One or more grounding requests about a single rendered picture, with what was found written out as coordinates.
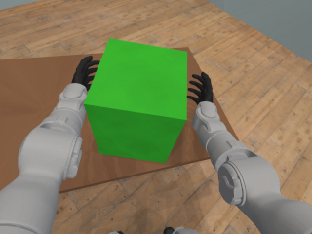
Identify table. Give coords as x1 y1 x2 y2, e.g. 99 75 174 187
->
0 47 240 194

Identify robot left upper arm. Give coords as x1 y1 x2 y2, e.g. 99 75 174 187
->
0 127 83 234

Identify robot right hand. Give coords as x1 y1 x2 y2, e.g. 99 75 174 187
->
187 72 214 105

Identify left robot forearm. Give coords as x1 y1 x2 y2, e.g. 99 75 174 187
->
18 83 88 172

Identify robot right upper arm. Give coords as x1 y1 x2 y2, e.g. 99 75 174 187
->
217 156 312 234

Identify carton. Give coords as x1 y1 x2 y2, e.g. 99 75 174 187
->
84 38 187 163

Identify robot left hand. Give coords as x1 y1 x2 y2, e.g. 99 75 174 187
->
71 56 100 91

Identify right robot forearm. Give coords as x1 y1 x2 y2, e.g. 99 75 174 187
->
191 101 281 189

